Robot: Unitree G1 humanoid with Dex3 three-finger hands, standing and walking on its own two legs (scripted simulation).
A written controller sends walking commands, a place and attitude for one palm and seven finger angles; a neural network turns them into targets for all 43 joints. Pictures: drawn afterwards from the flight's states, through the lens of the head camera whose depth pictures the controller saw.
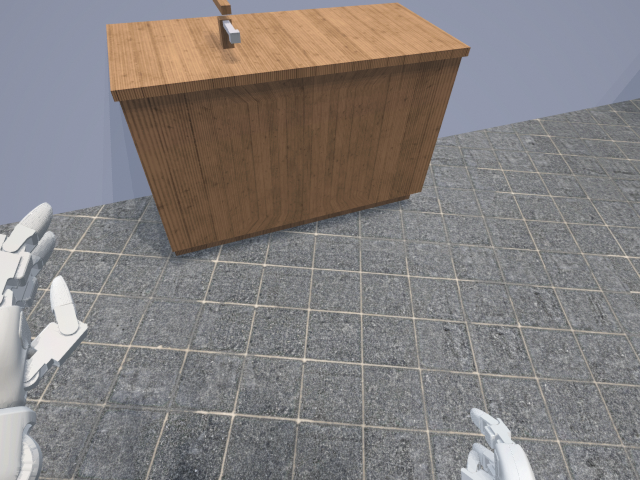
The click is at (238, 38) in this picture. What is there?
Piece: tap's lever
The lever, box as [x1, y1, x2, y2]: [228, 29, 240, 43]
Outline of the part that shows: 237,29 228,30 229,40 231,43 240,42 239,32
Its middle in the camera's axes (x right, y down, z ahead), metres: -0.25 -0.58 +1.10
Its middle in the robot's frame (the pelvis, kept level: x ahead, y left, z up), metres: +1.20 +0.33 +0.06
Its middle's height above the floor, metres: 0.83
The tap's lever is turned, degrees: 0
